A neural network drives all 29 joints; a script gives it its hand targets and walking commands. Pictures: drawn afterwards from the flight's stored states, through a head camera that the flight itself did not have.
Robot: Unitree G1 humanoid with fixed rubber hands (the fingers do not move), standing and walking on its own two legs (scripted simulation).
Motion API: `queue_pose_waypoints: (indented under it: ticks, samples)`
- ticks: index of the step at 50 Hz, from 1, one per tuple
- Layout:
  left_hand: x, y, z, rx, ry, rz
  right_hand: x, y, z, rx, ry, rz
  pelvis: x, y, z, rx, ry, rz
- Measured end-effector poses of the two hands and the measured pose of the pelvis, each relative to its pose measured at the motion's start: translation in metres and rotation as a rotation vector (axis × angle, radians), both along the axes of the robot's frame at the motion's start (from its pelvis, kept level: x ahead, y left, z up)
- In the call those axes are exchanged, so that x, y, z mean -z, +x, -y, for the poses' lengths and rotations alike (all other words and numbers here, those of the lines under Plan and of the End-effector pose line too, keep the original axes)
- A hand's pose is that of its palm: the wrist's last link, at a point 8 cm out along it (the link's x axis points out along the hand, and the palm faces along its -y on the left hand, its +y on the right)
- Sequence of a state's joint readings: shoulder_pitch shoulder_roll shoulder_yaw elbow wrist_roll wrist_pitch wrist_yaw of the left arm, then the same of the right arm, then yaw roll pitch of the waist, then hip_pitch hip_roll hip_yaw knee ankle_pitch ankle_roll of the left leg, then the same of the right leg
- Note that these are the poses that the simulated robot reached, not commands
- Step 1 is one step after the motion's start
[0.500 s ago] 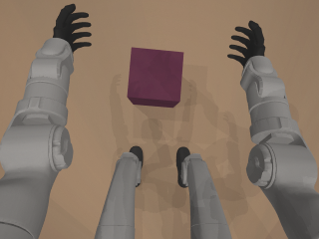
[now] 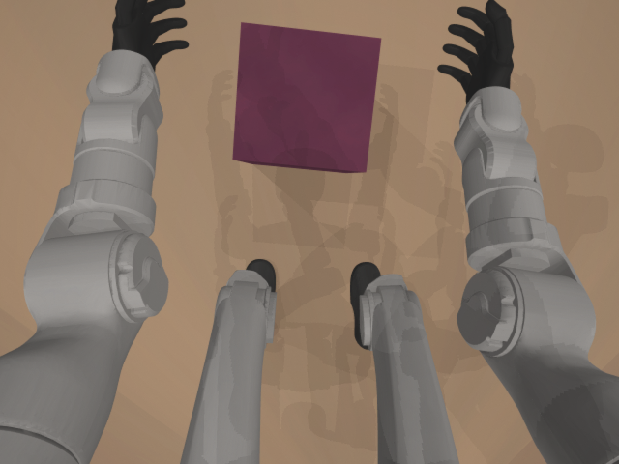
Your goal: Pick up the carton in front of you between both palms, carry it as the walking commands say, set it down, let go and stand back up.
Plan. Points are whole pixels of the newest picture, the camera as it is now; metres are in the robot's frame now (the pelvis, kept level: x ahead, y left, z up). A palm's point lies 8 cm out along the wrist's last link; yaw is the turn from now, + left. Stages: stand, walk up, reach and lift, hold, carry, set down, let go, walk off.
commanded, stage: reach and lift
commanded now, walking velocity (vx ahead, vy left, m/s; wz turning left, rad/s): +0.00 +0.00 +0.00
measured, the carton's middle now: (304, 113) +0.51 +0.03 -0.45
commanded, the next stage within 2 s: none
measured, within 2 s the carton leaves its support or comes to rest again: leaves its support in 1.46 s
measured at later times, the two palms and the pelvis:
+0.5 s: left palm (193, 98) +0.51 +0.21 -0.36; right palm (420, 117) +0.50 -0.15 -0.35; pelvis -0.06 +0.00 -0.18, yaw -1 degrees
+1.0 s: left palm (208, 95) +0.52 +0.19 -0.38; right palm (412, 117) +0.50 -0.15 -0.38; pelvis -0.05 +0.00 -0.20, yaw -1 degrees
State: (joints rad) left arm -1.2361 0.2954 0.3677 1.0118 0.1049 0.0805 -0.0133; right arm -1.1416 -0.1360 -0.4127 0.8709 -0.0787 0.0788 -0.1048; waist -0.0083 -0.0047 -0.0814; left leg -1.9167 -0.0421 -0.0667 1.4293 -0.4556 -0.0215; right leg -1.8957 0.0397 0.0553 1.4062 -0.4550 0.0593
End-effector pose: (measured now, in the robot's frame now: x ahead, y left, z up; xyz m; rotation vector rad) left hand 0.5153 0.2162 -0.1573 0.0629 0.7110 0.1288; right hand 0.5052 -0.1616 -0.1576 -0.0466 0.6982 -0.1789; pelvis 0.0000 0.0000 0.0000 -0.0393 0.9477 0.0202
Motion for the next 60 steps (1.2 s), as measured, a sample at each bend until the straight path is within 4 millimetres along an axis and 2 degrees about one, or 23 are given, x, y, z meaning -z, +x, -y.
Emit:
queue_pose_waypoints:
  ticks: [7, 14, 21, 28, 33, 39, 50, 55, 60]
  samples:
    - [0.079, -0.008, -0.007, -0.011, 0.017, 0.015, 0.079, -0.004, 0.002, -0.018, -0.005, 0.008, 0.072, -0.02, 0.006, 0.002, 0.002, 0.032]
    - [0.128, -0.006, -0.007, -0.008, 0.006, 0.029, 0.127, -0.003, 0.0, -0.016, 0.003, 0.01, 0.131, -0.044, 0.008, 0.003, -0.001, 0.133]
    - [0.173, -0.005, 0.001, 0.003, -0.009, -0.006, 0.17, -0.003, -0.005, -0.023, 0.011, -0.029, 0.167, -0.057, 0.005, 0.002, -0.006, 0.209]
    - [0.217, -0.007, 0.005, 0.014, 0.003, -0.039, 0.213, -0.006, -0.006, -0.027, 0.024, -0.048, 0.188, -0.056, 0.0, 0.011, -0.008, 0.275]
    - [0.227, 0.003, 0.009, 0.026, 0.002, -0.021, 0.227, -0.003, -0.002, -0.018, 0.015, -0.042, 0.198, -0.049, -0.001, 0.011, -0.008, 0.3]
    - [0.224, 0.014, 0.018, 0.043, -0.005, 0.005, 0.224, 0.003, -0.003, -0.015, 0.019, -0.016, 0.205, -0.044, 0.0, 0.015, -0.011, 0.302]
    - [0.22, 0.003, 0.023, 0.053, -0.007, -0.011, 0.218, -0.003, -0.015, -0.033, 0.033, -0.025, 0.201, -0.051, 0.004, 0.014, -0.007, 0.304]
    - [0.218, 0.004, 0.035, 0.068, -0.012, -0.015, 0.217, -0.002, -0.037, -0.064, 0.066, -0.023, 0.198, -0.056, 0.004, 0.012, -0.007, 0.325]
    - [0.216, 0.007, 0.037, 0.086, 0.0, -0.038, 0.217, -0.003, -0.038, -0.031, 0.067, -0.026, 0.2, -0.057, 0.002, 0.01, -0.009, 0.344]
